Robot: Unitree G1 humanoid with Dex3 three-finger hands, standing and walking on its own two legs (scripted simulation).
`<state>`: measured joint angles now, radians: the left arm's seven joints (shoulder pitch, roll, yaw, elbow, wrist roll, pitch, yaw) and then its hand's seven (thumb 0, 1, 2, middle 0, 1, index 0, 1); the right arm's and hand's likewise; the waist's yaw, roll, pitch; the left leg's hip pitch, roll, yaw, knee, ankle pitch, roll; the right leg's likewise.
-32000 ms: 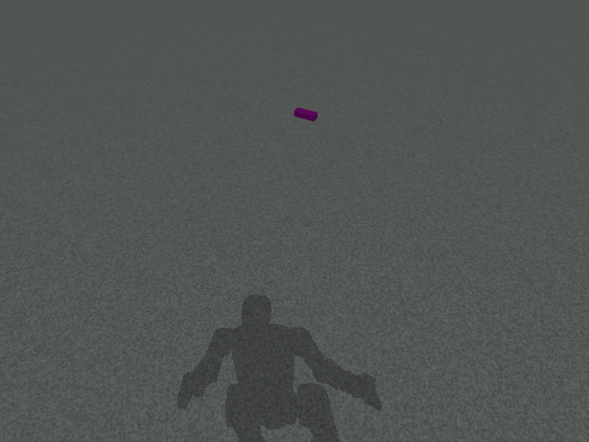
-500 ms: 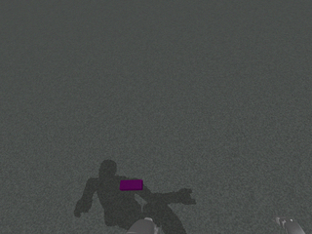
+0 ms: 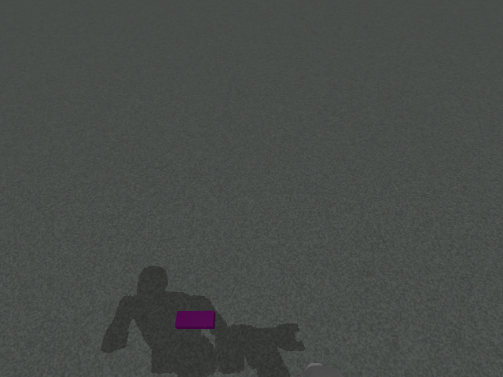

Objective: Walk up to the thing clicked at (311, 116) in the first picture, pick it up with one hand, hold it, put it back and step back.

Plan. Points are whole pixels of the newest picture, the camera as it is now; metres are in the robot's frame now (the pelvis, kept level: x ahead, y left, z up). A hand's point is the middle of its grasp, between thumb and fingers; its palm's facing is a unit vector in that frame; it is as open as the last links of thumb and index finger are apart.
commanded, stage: walk up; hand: left
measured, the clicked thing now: (195, 319) +0.42 +0.26 -0.73
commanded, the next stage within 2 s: none
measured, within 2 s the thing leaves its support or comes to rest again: neither
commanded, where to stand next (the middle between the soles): +0.02 +0.03 m, yaw -1 degrees
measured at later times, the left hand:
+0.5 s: hand out of the picture +0.01 +0.31 -0.14, palm faces -0.03 -0.92 -0.38, open 7.3 cm
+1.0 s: hand out of the picture +0.05 +0.29 -0.11, palm faces -0.05 -0.87 -0.48, open 7.4 cm
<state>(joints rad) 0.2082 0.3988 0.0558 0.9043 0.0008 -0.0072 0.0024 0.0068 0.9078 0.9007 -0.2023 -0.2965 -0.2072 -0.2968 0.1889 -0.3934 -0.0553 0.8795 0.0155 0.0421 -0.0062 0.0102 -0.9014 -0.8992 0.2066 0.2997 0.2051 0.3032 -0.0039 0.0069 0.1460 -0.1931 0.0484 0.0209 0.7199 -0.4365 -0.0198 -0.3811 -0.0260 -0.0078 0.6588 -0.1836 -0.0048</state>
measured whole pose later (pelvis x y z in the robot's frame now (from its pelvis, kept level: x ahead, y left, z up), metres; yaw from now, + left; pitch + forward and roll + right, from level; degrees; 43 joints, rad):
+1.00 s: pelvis -0.02 +0.00 +0.01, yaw -2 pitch -3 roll +0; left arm 0.27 0.39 0.03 0.84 0.00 -0.03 0.03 0.01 0.90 0.90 -0.21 -0.30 -0.21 -0.30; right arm 0.21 -0.41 -0.06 0.83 0.00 0.05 0.02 0.01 -0.91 -0.90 0.20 0.30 0.20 0.30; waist 0.01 0.07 0.15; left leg -0.48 -0.01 -0.09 0.81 -0.29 0.01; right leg -0.19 -0.03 0.00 0.62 -0.37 0.01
